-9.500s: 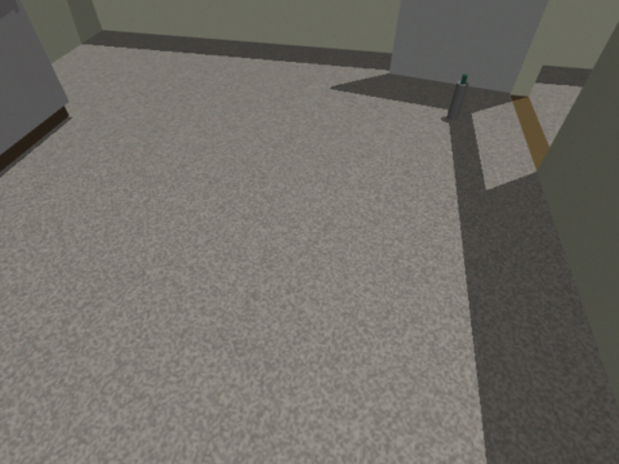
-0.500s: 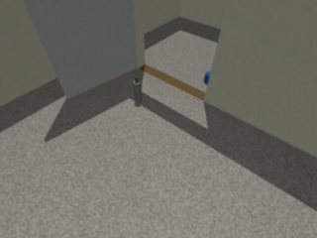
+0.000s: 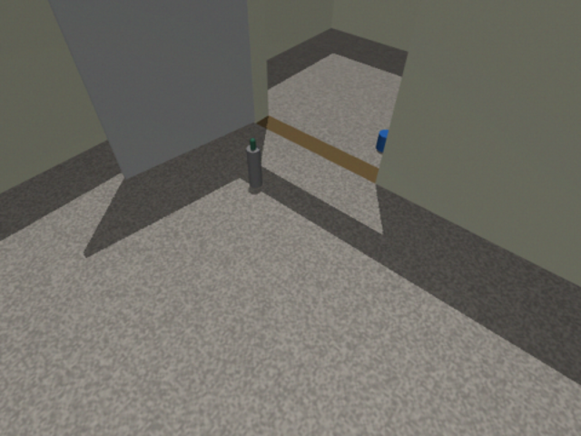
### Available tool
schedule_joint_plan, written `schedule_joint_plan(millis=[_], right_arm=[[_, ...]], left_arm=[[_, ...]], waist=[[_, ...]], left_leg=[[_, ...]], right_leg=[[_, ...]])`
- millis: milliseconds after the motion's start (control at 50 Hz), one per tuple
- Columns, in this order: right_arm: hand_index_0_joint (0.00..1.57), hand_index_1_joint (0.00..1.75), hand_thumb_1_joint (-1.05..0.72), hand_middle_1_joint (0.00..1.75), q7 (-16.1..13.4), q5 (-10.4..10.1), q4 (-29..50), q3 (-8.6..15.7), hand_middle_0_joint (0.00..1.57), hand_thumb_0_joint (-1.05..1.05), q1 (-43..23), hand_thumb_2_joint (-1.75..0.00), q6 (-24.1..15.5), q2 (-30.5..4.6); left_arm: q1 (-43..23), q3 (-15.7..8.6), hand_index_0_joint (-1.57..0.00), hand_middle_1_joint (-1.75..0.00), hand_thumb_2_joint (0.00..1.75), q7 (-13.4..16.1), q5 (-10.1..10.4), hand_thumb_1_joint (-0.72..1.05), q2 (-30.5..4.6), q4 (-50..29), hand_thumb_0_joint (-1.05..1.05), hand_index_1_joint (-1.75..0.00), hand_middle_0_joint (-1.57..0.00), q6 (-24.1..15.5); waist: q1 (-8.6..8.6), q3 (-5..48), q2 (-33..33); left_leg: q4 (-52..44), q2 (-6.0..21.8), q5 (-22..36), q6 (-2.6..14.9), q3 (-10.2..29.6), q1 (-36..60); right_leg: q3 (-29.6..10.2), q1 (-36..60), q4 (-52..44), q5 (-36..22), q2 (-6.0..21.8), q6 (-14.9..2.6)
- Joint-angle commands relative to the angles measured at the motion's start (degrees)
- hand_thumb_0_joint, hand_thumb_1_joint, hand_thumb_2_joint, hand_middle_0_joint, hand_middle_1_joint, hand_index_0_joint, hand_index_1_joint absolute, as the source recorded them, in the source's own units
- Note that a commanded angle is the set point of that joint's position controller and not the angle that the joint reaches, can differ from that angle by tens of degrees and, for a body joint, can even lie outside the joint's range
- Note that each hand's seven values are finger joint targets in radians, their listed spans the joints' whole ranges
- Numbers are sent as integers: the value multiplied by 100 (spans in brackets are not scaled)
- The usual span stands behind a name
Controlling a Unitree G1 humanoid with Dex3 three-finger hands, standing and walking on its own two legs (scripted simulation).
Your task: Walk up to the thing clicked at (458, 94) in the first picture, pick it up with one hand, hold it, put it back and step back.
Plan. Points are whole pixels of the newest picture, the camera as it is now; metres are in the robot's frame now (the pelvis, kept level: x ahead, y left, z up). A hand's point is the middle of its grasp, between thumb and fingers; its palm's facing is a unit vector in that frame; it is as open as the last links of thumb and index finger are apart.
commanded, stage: stand
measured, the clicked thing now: (254, 162) +1.43 +0.17 -0.64
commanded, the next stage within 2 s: walk up in 1.78 s
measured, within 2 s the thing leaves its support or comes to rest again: neither
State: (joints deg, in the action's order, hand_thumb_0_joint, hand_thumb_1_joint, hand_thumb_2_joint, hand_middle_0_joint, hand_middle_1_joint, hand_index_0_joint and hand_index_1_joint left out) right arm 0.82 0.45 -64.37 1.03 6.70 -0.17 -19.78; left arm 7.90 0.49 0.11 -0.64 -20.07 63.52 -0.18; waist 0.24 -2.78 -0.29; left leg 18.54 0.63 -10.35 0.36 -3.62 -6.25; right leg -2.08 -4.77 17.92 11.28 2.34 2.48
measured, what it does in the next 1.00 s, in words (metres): stands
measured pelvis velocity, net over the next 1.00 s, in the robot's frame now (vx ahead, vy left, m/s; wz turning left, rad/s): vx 0.00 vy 0.00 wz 0.00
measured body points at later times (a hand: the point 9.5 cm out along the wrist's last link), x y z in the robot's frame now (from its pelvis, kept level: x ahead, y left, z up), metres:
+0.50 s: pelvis +0.00 +0.00 +0.00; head +0.01 +0.00 +0.45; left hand +0.07 +0.30 -0.13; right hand +0.07 -0.30 -0.13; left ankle +0.00 +0.11 -0.75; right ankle -0.02 -0.15 -0.75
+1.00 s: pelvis +0.00 +0.00 +0.00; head +0.01 +0.00 +0.45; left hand +0.07 +0.30 -0.13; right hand +0.07 -0.30 -0.13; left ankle +0.00 +0.11 -0.75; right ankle -0.02 -0.15 -0.75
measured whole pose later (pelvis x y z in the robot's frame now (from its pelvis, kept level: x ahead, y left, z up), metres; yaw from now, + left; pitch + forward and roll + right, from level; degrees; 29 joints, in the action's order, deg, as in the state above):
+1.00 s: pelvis +0.00 +0.00 +0.00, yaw +0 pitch -2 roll +0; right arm 0.8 0.4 -64.5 1.1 6.6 -0.1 -20.0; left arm 8.0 0.7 0.1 -0.6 -20.0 63.0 -0.3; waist 0.3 -2.6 -0.3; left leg 18.8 0.9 -10.4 0.2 -3.8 -6.3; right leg -2.2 -4.9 17.9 11.1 2.1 2.4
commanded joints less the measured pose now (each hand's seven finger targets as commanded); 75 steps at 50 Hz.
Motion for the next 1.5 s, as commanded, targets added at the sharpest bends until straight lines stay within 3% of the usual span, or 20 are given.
schedule_joint_plan(millis=[0,100,380,600,760,940,1180,1400,1480], right_arm=[[20,30,-90,30,-108,8,354,223,20,0,-281,-90,-156,-1269],[20,30,-90,30,-103,6,347,225,20,0,-252,-90,-151,-1288],[20,30,-90,30,-96,-3,335,215,20,0,-257,-90,-149,-1269],[20,30,-90,30,-101,2,359,214,20,0,-293,-90,-156,-1273],[20,30,-90,30,-94,16,310,206,20,0,-228,-90,-144,-1260],[20,30,-90,30,-97,7,338,213,20,0,-270,-90,-153,-1264],[20,30,-90,30,-94,-3,337,219,20,0,-243,-90,-150,-1258],[20,30,-90,30,-105,-4,353,224,20,0,-249,-90,-152,-1290],[20,30,-90,30,-110,9,350,212,20,0,-222,-90,-143,-1263]], left_arm=[[-180,-260,-20,-30,90,65,-17,90,-1219,-359,0,-30,-20,-133],[-167,-248,-20,-30,90,64,-23,90,-1195,-380,0,-30,-20,-143],[-149,-256,-20,-30,90,51,-7,90,-1204,-376,0,-30,-20,-129],[-158,-259,-20,-30,90,63,-17,90,-1225,-396,0,-30,-20,-138],[-167,-245,-20,-30,90,57,-10,90,-1218,-383,0,-30,-20,-132],[-159,-248,-20,-30,90,62,-8,90,-1224,-407,0,-30,-20,-148],[-169,-253,-20,-30,90,65,-10,90,-1230,-375,0,-30,-20,-133],[-137,-254,-20,-30,90,63,-10,90,-1207,-397,0,-30,-20,-152],[-171,-265,-20,-30,90,66,-16,90,-1196,-379,0,-30,-20,-121]], waist=[[0,439,-6],[5,428,5],[3,246,4],[-10,411,17],[3,282,17],[-3,436,-19],[18,274,9],[-1,449,-4],[6,256,31]], left_leg=[[-224,777,957,106,623,369],[-189,758,963,113,587,350],[-279,730,581,81,602,252],[-191,771,942,111,604,349],[-260,741,627,99,605,152],[-189,760,948,104,576,343],[-277,745,725,96,617,200],[-148,766,1114,120,599,372],[-263,742,725,105,608,182]], right_leg=[[-316,-230,-205,-925,520,-313],[-328,-217,-259,-1062,528,-299],[-376,-352,-289,-731,503,-326],[-350,-235,-221,-1075,522,-317],[-382,-229,-298,-818,529,-329],[-346,-249,-237,-1067,525,-315],[-339,-260,-254,-800,505,-312],[-323,-167,-234,-1178,533,-305],[-319,-224,-281,-852,516,-308]])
